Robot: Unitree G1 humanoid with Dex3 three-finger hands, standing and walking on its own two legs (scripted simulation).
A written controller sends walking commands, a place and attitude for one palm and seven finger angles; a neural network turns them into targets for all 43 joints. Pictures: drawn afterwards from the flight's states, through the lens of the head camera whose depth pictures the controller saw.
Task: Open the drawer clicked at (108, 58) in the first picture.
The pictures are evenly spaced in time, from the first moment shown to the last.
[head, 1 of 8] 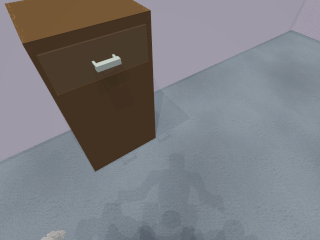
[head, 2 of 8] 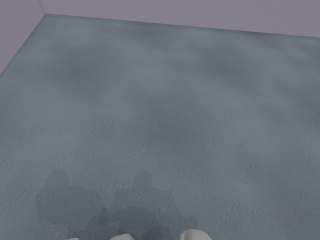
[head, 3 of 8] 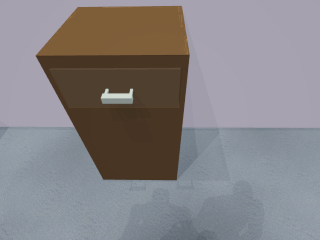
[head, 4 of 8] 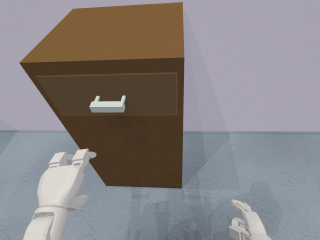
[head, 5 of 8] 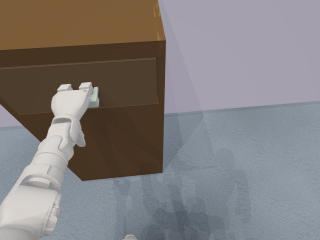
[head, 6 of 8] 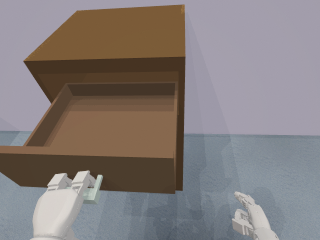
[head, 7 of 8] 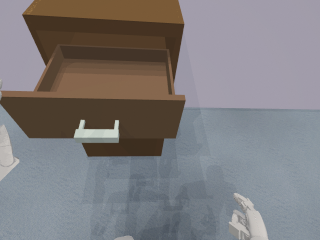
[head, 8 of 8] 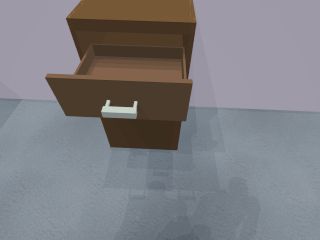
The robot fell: no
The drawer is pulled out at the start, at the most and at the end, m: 0.00 0.30 0.30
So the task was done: yes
